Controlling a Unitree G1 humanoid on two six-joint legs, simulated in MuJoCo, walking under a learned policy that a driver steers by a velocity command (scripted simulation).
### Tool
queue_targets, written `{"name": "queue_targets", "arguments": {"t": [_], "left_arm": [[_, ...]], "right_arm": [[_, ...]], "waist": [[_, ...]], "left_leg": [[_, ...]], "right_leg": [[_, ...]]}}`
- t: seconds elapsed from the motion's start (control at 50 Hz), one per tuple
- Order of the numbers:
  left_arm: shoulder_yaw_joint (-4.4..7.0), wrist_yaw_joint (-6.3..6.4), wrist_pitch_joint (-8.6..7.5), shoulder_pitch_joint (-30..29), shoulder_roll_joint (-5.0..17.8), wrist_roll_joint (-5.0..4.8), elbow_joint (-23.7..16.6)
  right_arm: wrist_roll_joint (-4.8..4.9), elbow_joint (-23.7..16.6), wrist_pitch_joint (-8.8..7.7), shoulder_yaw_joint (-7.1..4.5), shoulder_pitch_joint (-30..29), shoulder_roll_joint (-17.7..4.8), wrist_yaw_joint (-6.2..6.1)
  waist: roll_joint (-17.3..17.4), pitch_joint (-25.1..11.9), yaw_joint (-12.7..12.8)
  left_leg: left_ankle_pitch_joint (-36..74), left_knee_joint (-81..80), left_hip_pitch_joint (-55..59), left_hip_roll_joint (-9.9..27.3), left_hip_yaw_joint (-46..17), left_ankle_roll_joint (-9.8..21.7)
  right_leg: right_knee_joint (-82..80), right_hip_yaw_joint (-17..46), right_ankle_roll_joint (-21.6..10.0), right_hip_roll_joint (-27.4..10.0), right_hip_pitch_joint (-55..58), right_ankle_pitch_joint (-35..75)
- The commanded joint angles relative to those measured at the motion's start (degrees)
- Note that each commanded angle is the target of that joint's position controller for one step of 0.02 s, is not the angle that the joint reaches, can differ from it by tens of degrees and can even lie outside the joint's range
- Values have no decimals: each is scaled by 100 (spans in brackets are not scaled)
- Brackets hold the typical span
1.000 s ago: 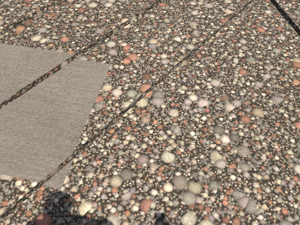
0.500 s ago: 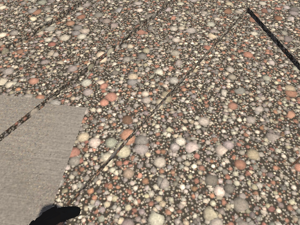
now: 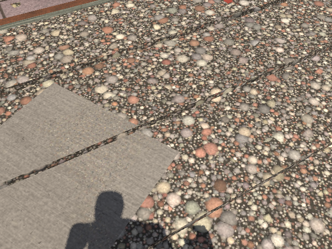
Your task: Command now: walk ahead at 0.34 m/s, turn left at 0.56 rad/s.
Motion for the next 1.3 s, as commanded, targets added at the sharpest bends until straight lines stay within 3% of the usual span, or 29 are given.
{"name": "queue_targets", "arguments": {"t": [0.02,0.04,0.06,0.08,0.1,0.12,0.16,0.2,0.26,0.34,0.46,0.52,0.54,0.56,0.58,0.6,0.64,0.74,0.86,0.92,0.94,0.96,0.98,1.0,1.02,1.06,1.12,1.24,1.3], "left_arm": [[200,39,34,-297,1093,-40,-438],[-27,-12,-51,47,306,353,-672],[-101,-77,-213,315,391,208,-780],[-9,-94,-290,-403,761,-44,-883],[-42,-64,-312,-694,688,-74,-1000],[-28,11,-270,-710,692,54,-890],[58,77,-88,-645,872,153,-930],[40,104,29,-550,724,174,-981],[-9,137,109,-748,596,210,-1086],[-35,106,187,-1204,600,168,-1247],[-30,26,86,-1482,678,118,-1423],[23,-58,-19,-1026,752,97,-1341],[92,-56,-30,-844,982,153,-1312],[164,-2,26,-948,1389,248,-1405],[166,-28,76,-735,1350,404,-1354],[108,-35,75,-816,1081,320,-1467],[23,-6,128,-1075,731,203,-1566],[81,114,308,-970,930,220,-1590],[181,20,339,-944,1204,88,-1600],[123,-25,338,-1004,1098,-64,-1529],[42,-63,316,-658,851,-12,-1381],[-145,-144,281,-515,356,333,-1513],[-77,-76,292,-933,567,246,-1669],[22,-22,335,-1085,899,119,-1642],[53,-4,374,-1019,913,80,-1570],[84,64,456,-812,891,147,-1365],[23,42,446,-594,653,108,-1254],[-100,4,423,-773,535,95,-1247],[-132,-36,369,-323,645,247,-1042]], "right_arm": [[-9,7,-58,-509,1644,-1259,-101],[-23,19,-3,-615,1668,-1960,-232],[-107,-315,-67,-537,1619,-1944,-167],[-117,-378,-100,-437,1633,-1577,-120],[-37,-378,-144,-382,1313,-1342,-135],[20,-450,-156,-329,934,-1143,-162],[-81,-594,-120,-268,530,-995,-226],[-124,-628,-120,-293,515,-1102,-260],[-50,-658,-49,-329,610,-1234,-366],[5,-748,135,-310,584,-1219,-482],[-36,-856,268,-282,595,-1178,-490],[45,-1007,325,-238,372,-1118,-512],[19,-1068,334,-184,472,-944,-528],[-65,-1094,326,-95,904,-598,-519],[-25,-1231,267,-204,883,-991,-498],[-48,-1093,244,-337,1034,-1432,-472],[35,-909,377,-372,995,-1326,-477],[89,-1272,453,-188,443,-777,-401],[6,-1420,465,-159,426,-783,-273],[-26,-1191,459,-204,948,-780,-228],[-47,-1171,449,-228,1045,-909,-264],[-95,-1282,438,-305,1117,-1437,-364],[-285,-1347,334,-228,991,-1354,-324],[-321,-1306,222,-180,890,-1185,-278],[-277,-1216,146,-134,663,-1063,-268],[-169,-1176,93,-82,281,-959,-295],[-189,-1064,67,30,209,-662,-352],[-172,-786,121,49,306,-674,-338],[-143,-539,81,128,535,-475,-314]], "waist": [[-147,-919,-1142],[1527,-1332,-552],[1348,-2695,-538],[385,-2506,-871],[229,-1802,-745],[-146,-1290,-546],[-16,-1016,-222],[51,-1023,-101],[176,-1091,-140],[412,-1022,-300],[773,-816,-420],[819,-841,-115],[531,-958,-142],[-920,-1077,-516],[-1884,-1001,-440],[-1254,-980,-410],[-729,-782,-444],[-1133,-625,-188],[-1303,-804,-126],[-1118,-737,-423],[-631,-783,-393],[1140,-1035,-163],[1426,-993,-426],[970,-813,-515],[898,-616,-381],[777,-456,-250],[737,-628,-152],[705,-551,-350],[236,-650,-175]], "left_leg": [[1125,-726,2688,-599,77,448],[3758,-262,4334,838,-1961,1041],[3227,-954,5304,1860,-4406,2203],[3297,-1203,5097,1609,-3805,1903],[3050,-1224,4420,1345,-3052,1631],[2866,-1331,3593,1096,-2608,1389],[2922,-1597,2405,907,-2282,1277],[3298,-1642,2005,786,-2048,1265],[3157,-1596,1952,626,-1933,1147],[1486,-1597,1926,408,-2147,842],[1235,-1212,2179,363,-2843,739],[1408,-761,2208,109,-3028,444],[556,-347,1763,-155,-2837,186],[-1904,871,902,-906,-1894,-164],[-3455,2021,-202,-1300,-1289,-471],[-3172,3006,-373,-913,-1334,-668],[-2501,3521,-482,-708,-1160,-912],[-1806,2582,-318,-437,-529,-1108],[-1634,779,981,-327,-173,-834],[-441,-1062,2107,-543,19,-424],[342,-1491,2869,-333,-399,-259],[2445,-1453,3798,1204,-2244,203],[2601,-1530,2890,1920,-2777,1258],[1934,-1672,2538,1616,-2478,1308],[1420,-1696,2384,1260,-2085,1023],[1300,-1708,2175,949,-1705,726],[1611,-1645,2176,727,-1354,707],[892,-1555,2274,793,-1710,796],[-522,-1492,1754,363,-1511,208]], "right_leg": [[2907,238,-368,-873,-1092,5113],[4941,342,22,-76,-3146,-561],[6303,1689,161,598,-4157,-1943],[6439,2186,23,326,-4466,-1490],[6040,2116,-94,133,-4704,-912],[5634,2131,-86,-100,-4533,-503],[5185,2197,-104,-224,-3812,-178],[4733,2139,-56,-116,-3585,-53],[3962,2131,76,54,-3690,409],[3050,2240,167,226,-3658,1013],[1921,2344,108,509,-3270,656],[336,2242,-121,484,-2316,1513],[71,2578,-339,-108,-1546,2279],[181,3653,-928,-1379,-789,4122],[54,4860,-1944,-2142,-630,4992],[142,4538,-2056,-2132,-649,4917],[320,3372,-1543,-1379,-778,4297],[12,2444,-1565,-1105,-887,3791],[67,2156,-1570,-1364,-1153,3360],[582,1977,-1187,-1212,-1555,2746],[1032,1692,-764,-984,-2098,2035],[2557,1071,-126,-367,-3287,-411],[3476,1560,62,-46,-3663,-1552],[4006,1822,75,-129,-3595,-1394],[4126,1899,51,-146,-3615,-1047],[4130,1952,118,-152,-3486,-411],[3717,1904,199,-98,-3034,68],[1631,1768,100,4,-2184,107],[313,2008,-183,-188,-903,2043]]}}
